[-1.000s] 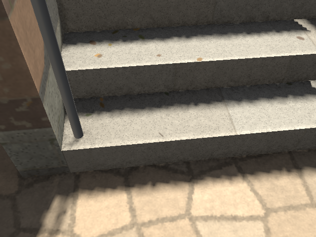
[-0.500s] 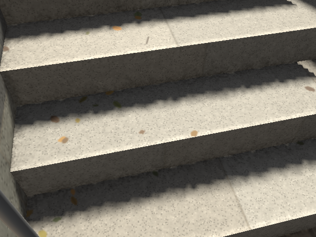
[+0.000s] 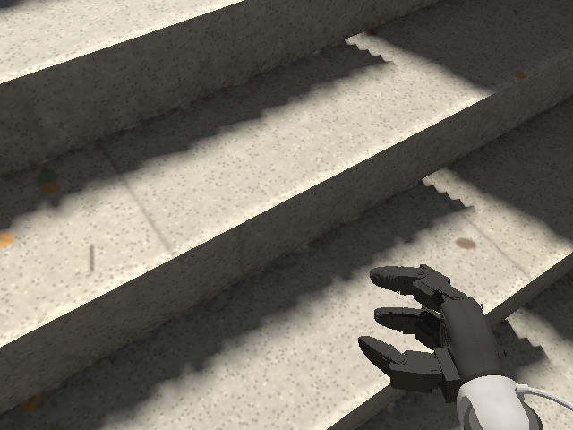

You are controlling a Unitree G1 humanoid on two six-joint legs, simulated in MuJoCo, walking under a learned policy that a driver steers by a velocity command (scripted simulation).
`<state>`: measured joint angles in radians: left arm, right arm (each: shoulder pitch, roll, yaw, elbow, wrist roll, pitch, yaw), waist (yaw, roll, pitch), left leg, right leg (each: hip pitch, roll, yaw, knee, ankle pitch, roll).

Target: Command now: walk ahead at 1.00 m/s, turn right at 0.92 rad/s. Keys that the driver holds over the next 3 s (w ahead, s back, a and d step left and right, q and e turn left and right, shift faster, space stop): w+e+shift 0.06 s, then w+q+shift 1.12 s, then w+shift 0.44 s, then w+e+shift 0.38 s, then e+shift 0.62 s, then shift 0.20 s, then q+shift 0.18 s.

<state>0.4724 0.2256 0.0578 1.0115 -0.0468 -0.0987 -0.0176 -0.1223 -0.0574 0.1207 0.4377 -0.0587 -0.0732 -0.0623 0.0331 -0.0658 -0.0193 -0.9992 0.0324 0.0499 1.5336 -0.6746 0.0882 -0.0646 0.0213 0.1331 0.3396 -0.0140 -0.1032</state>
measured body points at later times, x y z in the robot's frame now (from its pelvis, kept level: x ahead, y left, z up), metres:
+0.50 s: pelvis +0.40 -0.02 +0.24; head +0.42 -0.01 +0.69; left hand +0.62 +0.18 +0.15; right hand +0.40 -0.27 +0.11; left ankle +0.22 +0.12 -0.27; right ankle +0.47 -0.08 -0.42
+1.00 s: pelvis +0.78 +0.07 +0.40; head +0.78 +0.04 +0.85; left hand +0.81 +0.34 +0.33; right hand +1.00 -0.10 +0.27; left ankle +0.76 +0.08 -0.24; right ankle +0.77 -0.10 -0.06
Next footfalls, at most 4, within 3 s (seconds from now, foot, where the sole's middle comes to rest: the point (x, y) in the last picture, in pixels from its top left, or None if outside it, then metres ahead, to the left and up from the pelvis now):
0.02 left None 0.10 0.13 -0.64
0.36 right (355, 347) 0.51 -0.09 -0.46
0.88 left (264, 154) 0.80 0.09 -0.28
1.24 right None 1.25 0.15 -0.09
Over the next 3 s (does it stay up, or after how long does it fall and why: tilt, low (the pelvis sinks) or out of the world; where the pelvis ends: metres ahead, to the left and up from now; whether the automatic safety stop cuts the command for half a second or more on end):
stays up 1.79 0.75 1.20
